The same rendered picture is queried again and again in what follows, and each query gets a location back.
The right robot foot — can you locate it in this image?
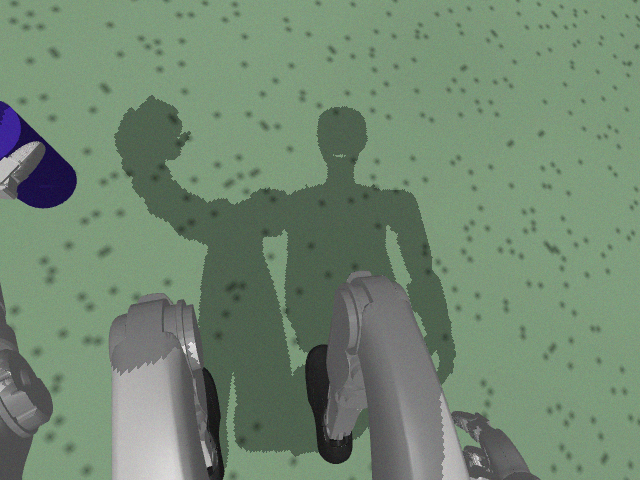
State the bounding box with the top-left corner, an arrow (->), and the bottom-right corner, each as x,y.
305,344 -> 353,464

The bottle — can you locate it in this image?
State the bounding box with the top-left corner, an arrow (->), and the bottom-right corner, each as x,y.
0,101 -> 77,208

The left robot hand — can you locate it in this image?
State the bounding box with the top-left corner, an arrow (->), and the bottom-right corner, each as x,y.
0,102 -> 46,200

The left robot arm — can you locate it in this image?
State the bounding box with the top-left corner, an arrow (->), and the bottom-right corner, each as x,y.
0,284 -> 53,480

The right robot hand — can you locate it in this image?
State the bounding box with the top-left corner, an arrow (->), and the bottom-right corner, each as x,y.
451,411 -> 531,480

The left robot foot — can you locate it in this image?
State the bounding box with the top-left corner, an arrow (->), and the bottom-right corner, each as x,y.
202,367 -> 224,480

